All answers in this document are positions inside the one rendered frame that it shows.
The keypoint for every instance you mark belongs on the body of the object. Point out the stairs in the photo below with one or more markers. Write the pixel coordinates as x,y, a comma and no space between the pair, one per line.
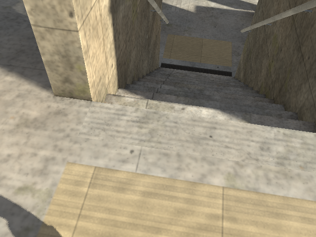
205,95

